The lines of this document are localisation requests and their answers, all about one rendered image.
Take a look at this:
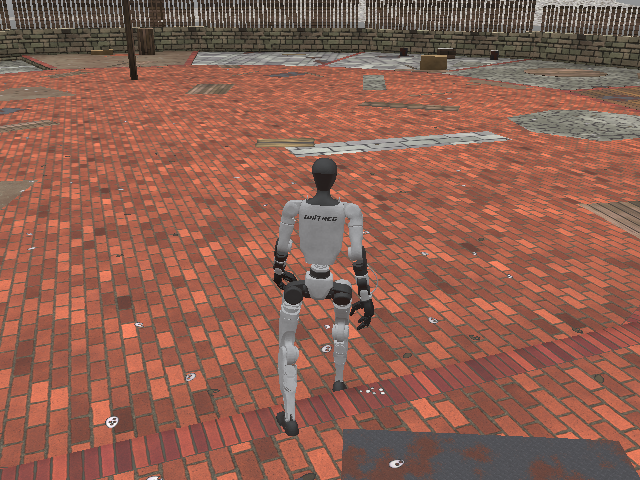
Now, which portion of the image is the right robot forearm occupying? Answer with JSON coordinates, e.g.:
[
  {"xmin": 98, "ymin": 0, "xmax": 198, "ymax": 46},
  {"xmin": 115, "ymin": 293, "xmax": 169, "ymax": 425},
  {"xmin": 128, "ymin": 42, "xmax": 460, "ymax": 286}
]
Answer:
[{"xmin": 352, "ymin": 246, "xmax": 372, "ymax": 301}]

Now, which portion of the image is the right robot hand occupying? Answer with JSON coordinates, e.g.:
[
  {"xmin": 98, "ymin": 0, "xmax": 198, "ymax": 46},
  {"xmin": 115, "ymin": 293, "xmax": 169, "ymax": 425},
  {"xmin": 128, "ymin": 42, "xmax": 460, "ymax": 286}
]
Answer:
[{"xmin": 350, "ymin": 299, "xmax": 374, "ymax": 330}]

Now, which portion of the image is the left robot forearm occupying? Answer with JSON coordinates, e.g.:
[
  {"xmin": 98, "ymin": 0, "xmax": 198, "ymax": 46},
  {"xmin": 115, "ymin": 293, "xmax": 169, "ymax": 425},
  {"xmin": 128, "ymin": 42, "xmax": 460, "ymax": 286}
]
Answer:
[{"xmin": 273, "ymin": 238, "xmax": 288, "ymax": 275}]

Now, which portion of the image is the robot left upper arm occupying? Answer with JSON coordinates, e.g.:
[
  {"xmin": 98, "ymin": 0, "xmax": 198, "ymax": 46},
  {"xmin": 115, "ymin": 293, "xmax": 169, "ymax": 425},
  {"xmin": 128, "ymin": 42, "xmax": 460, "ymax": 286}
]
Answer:
[{"xmin": 277, "ymin": 200, "xmax": 303, "ymax": 253}]

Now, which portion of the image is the robot right thigh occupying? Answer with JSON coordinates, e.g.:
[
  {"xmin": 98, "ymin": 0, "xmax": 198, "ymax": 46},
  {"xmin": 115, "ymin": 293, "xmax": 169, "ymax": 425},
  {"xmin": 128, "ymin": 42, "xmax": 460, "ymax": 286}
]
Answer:
[{"xmin": 332, "ymin": 279, "xmax": 352, "ymax": 342}]

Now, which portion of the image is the robot right upper arm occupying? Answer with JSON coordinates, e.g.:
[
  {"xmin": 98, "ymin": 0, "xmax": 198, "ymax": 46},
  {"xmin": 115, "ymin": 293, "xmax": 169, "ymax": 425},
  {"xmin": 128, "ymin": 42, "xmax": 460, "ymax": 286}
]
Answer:
[{"xmin": 343, "ymin": 202, "xmax": 363, "ymax": 261}]

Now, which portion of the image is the left robot hand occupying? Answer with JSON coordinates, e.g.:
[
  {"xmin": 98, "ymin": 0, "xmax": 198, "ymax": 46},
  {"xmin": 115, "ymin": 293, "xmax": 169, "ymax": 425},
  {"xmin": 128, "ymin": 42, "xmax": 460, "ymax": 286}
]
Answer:
[{"xmin": 273, "ymin": 270, "xmax": 297, "ymax": 290}]

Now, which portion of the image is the robot head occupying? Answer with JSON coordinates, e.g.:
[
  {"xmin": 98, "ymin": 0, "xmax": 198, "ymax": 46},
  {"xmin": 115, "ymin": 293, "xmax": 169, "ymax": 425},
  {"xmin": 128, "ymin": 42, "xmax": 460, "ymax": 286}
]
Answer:
[{"xmin": 306, "ymin": 158, "xmax": 340, "ymax": 206}]

